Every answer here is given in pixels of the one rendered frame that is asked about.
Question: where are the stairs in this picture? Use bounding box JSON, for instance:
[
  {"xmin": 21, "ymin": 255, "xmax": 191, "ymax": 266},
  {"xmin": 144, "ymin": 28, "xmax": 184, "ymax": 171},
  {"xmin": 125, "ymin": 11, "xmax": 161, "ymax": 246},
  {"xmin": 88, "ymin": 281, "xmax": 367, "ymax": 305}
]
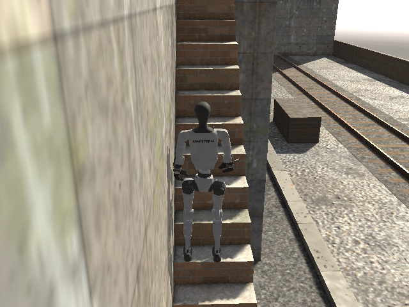
[{"xmin": 173, "ymin": 0, "xmax": 257, "ymax": 307}]

